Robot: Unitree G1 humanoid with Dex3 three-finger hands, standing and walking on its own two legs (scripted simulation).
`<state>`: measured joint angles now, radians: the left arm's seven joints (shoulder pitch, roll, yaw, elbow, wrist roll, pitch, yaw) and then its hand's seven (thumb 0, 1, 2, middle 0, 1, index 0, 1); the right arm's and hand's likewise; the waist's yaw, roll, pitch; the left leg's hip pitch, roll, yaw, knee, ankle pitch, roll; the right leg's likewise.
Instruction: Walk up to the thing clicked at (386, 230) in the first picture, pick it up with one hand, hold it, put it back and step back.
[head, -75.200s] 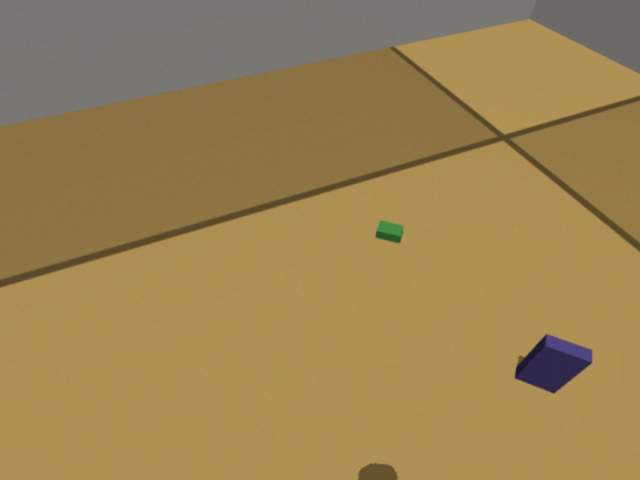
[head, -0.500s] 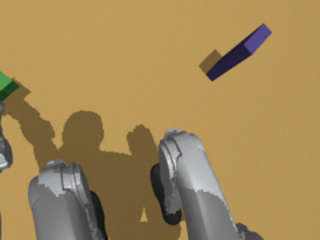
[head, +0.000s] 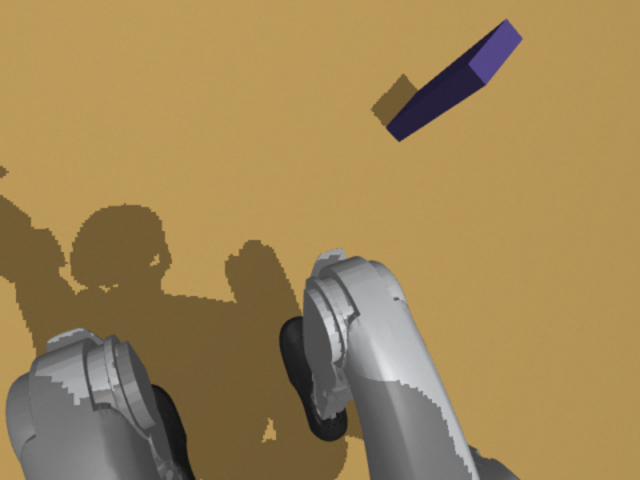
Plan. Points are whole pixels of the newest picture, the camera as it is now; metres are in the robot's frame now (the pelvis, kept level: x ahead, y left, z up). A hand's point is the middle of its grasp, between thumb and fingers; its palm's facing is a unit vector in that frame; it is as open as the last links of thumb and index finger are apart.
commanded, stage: rest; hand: left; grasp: from above
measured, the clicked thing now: out of the picture +0.51 +0.32 -0.22
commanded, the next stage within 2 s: open in 1.16 s
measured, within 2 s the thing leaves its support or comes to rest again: rests again in 1.36 s
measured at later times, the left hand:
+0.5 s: hand out of the picture +0.49 +0.32 -0.22, palm faces -0.33 -0.32 -0.89, open 9.1 cm
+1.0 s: hand out of the picture +0.50 +0.32 -0.24, palm faces -0.32 -0.33 -0.89, open 9.2 cm
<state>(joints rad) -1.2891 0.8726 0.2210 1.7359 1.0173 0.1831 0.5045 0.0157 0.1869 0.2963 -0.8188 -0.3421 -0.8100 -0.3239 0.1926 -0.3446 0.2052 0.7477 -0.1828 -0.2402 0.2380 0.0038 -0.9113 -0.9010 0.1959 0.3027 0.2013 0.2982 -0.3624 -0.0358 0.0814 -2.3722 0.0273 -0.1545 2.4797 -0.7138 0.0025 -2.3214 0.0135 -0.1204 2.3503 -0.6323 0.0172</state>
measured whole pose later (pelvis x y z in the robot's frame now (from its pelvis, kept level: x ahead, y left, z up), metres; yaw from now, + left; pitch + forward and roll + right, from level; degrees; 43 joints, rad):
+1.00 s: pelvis +0.00 +0.01 +0.00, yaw -4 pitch +32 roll -14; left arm -1.33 1.04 0.20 1.78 0.99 0.19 0.56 0.02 0.17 0.36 -0.75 -0.48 -0.74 -0.46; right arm 0.17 -0.37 0.33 0.66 -0.20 -0.30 0.28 0.00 -0.90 -0.90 0.20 0.30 0.20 0.30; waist -0.44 -0.12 0.20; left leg -2.35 0.04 -0.22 2.50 -0.73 0.02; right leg -2.26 0.04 -0.18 2.31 -0.63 0.04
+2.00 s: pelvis +0.00 +0.01 +0.02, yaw -6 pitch +32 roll -16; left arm -1.35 1.12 0.17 1.75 0.96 0.19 0.56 0.00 -0.48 0.97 -0.14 -1.00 -0.14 -1.00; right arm 0.15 -0.37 0.37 0.64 -0.21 -0.30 0.27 0.01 -0.90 -0.90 0.20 0.30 0.20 0.30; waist -0.46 -0.15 0.24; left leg -2.33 0.04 -0.25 2.48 -0.74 0.02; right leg -2.23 0.04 -0.20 2.27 -0.63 0.04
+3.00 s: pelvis -0.02 +0.01 +0.03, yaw +0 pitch +30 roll -12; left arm -1.02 0.90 -0.02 1.15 1.15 -0.32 0.00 0.00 -0.43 0.97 -0.11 -0.96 -0.11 -0.96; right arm 0.13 -0.37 0.18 0.60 -0.12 0.00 0.07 0.00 -0.89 -0.90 0.20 0.30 0.20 0.30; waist -0.24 -0.04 0.04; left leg -2.29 0.00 -0.17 2.38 -0.64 0.02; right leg -2.20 0.00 -0.14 2.23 -0.58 0.02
